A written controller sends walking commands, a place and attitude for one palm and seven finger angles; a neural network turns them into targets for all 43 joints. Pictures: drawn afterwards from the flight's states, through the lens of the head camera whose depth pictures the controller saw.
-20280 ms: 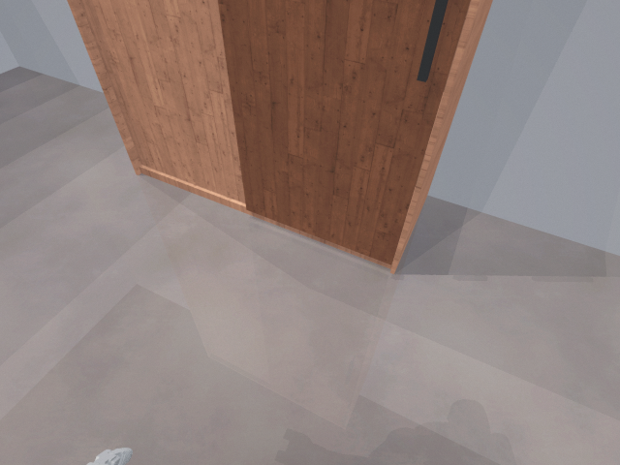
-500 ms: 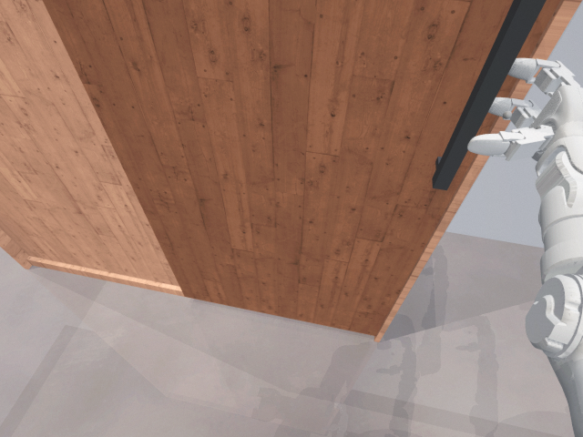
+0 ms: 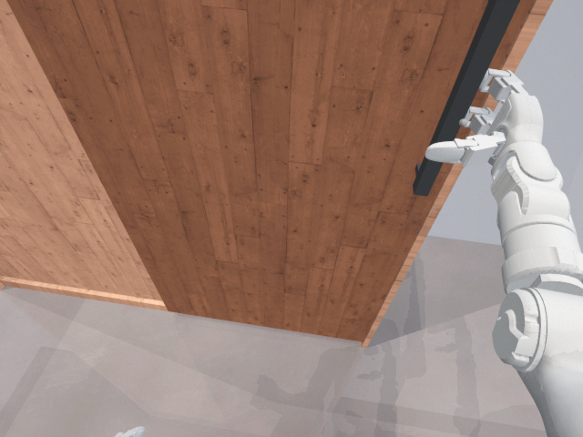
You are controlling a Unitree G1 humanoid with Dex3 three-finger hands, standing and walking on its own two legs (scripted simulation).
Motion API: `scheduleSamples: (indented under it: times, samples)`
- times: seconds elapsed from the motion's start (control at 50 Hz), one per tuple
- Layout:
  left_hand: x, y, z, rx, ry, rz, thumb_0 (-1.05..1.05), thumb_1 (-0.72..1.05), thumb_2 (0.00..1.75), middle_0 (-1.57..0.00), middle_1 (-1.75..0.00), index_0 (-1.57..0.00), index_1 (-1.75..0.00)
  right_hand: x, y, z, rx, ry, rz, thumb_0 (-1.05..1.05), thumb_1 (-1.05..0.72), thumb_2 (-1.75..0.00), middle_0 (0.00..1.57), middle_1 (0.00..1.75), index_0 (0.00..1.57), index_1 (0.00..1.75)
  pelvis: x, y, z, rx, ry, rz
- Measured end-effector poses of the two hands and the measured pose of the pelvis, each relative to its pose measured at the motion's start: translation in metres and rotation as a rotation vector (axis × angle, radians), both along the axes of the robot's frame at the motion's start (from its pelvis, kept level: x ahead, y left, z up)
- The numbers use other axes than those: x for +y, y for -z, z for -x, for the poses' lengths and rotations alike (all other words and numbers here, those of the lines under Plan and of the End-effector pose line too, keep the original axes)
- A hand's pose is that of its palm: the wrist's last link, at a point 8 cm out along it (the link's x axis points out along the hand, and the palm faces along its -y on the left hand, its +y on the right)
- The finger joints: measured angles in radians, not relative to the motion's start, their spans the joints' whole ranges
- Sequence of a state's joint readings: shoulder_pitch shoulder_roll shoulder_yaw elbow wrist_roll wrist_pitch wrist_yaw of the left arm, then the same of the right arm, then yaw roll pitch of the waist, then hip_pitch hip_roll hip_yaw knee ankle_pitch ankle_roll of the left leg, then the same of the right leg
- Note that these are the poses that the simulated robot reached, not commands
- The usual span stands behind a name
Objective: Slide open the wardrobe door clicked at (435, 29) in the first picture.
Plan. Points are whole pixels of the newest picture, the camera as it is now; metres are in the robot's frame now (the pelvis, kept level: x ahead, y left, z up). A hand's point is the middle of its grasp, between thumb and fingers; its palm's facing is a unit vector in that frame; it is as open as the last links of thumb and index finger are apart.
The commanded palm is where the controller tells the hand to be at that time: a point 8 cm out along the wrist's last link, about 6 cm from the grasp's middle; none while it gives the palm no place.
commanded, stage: slide the fingers in behind the handle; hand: right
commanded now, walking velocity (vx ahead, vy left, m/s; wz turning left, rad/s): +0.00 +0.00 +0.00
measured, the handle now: (451, 106) +0.53 -0.14 +0.21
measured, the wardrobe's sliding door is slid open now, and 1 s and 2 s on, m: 0.00 0.00 0.00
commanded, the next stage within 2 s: grip the handle and tug to test in 1.04 s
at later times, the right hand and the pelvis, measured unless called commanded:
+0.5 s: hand (447, 124) +0.48 -0.13 +0.21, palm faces +0.03 +1.00 +0.01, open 14.0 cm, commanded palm +0.46 -0.17 +0.21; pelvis -0.01 +0.01 +0.00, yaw +0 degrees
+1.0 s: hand (439, 121) +0.48 -0.12 +0.21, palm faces +0.02 +1.00 +0.01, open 14.0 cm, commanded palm +0.46 -0.17 +0.21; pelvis -0.01 +0.00 +0.00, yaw +0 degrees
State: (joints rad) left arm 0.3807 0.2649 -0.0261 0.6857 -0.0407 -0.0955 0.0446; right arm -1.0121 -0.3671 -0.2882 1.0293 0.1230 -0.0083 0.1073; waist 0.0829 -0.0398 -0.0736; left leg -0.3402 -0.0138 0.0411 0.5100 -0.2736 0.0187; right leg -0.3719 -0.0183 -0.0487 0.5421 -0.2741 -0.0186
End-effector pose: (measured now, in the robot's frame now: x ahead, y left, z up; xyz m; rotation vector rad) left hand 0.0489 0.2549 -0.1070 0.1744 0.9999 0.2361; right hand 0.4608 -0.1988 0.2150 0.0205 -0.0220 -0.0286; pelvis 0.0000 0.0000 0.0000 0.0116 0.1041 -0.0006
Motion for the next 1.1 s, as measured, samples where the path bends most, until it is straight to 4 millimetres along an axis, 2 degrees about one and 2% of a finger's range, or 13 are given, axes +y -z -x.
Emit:
scheduleSamples:
  times: [0.18,0.4,0.6,0.82,1.1]
  samples:
    - [0.008,-0.001,-0.001,0.005,-0.005,-0.008,0.01,0.90,0.90,-0.20,-0.30,-0.20,-0.30,0.004,0.004,0.007,0.022,0.000,0.002,-0.01,0.50,-0.30,0.30,1.21,0.30,1.20,0.005,-0.001,0.002,-0.016,0.006,0.000]
    - [0.014,-0.001,0.008,0.011,-0.012,-0.016,0.01,0.91,0.90,-0.20,-0.30,-0.20,-0.30,0.017,-0.001,0.005,0.019,-0.006,-0.009,-0.01,0.50,-0.30,0.30,1.20,0.30,1.20,0.009,-0.001,0.007,-0.015,0.008,0.003]
    - [0.011,0.004,0.024,0.046,-0.022,-0.006,0.01,0.91,0.90,-0.20,-0.30,-0.20,-0.30,0.030,0.001,0.004,0.013,-0.019,0.007,-0.01,0.50,-0.30,0.30,1.20,0.30,1.20,0.008,-0.001,0.011,-0.012,0.008,0.002]
    - [0.007,0.005,0.034,0.066,-0.029,0.001,0.01,0.91,0.90,-0.20,-0.30,-0.20,-0.30,0.032,0.000,-0.003,0.016,-0.006,0.009,-0.01,0.50,-0.30,0.30,1.20,0.30,1.20,0.005,0.000,0.011,-0.002,0.003,0.003]
    - [0.006,0.003,0.024,0.045,-0.031,-0.004,0.01,0.91,0.90,-0.20,-0.30,-0.20,-0.30,0.031,0.004,-0.001,0.012,-0.013,-0.002,-0.01,0.50,-0.30,0.30,1.21,0.30,1.20,0.002,-0.001,0.007,-0.008,-0.003,0.002]
